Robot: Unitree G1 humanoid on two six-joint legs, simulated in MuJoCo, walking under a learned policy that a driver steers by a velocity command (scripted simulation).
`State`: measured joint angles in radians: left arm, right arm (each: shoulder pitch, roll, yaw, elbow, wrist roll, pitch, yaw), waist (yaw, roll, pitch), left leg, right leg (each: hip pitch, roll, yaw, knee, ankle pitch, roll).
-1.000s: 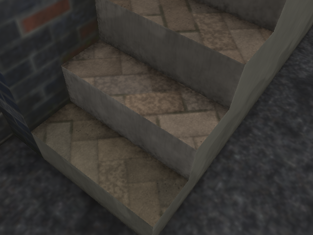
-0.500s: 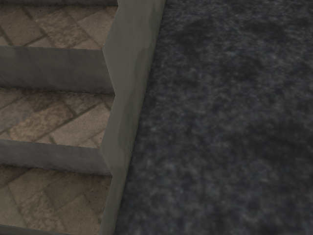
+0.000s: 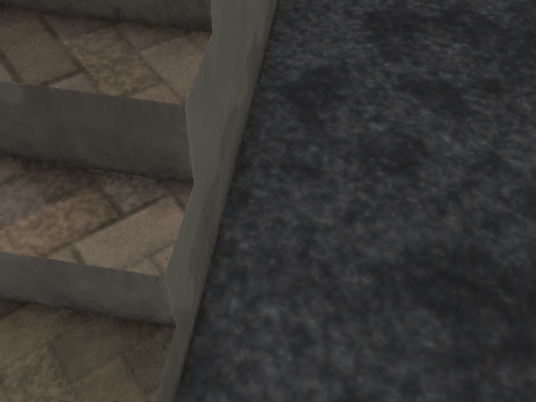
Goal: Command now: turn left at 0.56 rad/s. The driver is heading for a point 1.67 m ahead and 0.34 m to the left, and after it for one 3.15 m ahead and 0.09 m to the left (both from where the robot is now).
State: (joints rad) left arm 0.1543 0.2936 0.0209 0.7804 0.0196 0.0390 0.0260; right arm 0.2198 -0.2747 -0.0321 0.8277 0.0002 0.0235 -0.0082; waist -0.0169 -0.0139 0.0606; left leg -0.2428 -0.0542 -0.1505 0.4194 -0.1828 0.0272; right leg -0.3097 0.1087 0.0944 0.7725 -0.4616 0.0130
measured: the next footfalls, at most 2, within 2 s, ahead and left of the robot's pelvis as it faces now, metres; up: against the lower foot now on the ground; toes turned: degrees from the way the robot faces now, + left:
right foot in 0.20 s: +0.05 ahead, -0.11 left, +0.00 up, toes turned +19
left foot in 0.66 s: -0.02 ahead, +0.09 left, +0.00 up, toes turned +29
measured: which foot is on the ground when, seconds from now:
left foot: down 0.00-0.20, up 0.22-0.64, down 0.66-1.00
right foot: up 0.00-0.18, down 0.20-0.66, up 0.68-1.00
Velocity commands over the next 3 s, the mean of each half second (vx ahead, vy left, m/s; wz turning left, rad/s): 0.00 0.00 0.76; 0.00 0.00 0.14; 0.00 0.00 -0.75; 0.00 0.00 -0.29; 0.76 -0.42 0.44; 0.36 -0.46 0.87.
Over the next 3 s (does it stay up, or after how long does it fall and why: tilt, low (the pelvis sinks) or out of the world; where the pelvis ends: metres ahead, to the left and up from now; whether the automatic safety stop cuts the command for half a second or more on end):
stays up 0.39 -0.26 -0.01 its command is cut before an obstacle from the start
